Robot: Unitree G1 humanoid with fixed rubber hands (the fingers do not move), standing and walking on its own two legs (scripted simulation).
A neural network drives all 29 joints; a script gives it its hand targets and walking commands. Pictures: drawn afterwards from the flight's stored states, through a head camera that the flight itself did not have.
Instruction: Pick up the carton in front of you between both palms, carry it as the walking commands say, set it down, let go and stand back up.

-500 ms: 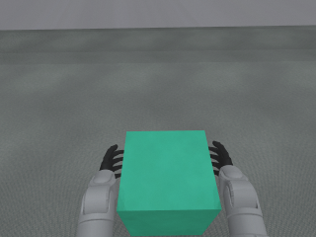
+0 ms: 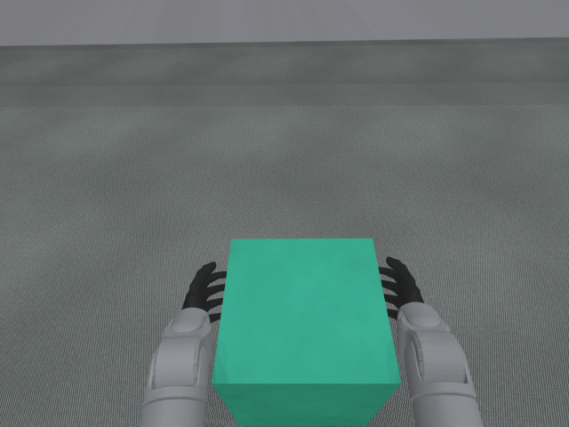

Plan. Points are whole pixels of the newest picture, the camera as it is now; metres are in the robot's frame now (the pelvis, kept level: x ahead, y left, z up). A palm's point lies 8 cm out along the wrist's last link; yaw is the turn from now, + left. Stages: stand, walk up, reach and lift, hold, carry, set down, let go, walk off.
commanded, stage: hold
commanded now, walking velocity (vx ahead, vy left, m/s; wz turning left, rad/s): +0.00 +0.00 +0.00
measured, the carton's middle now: (301, 337) +0.27 -0.01 -0.05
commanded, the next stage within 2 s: set down in 0.72 s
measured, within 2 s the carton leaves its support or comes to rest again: neither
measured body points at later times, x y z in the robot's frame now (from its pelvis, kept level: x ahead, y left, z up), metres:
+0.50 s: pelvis -0.03 -0.04 +0.00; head -0.07 -0.06 +0.44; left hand +0.25 +0.13 +0.03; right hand +0.27 -0.17 +0.03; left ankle -0.04 +0.10 -0.74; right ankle +0.05 -0.14 -0.74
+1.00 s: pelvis -0.02 -0.05 -0.01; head -0.04 -0.07 +0.44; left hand +0.29 +0.12 +0.02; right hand +0.31 -0.18 +0.01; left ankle -0.04 +0.10 -0.74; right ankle +0.05 -0.14 -0.74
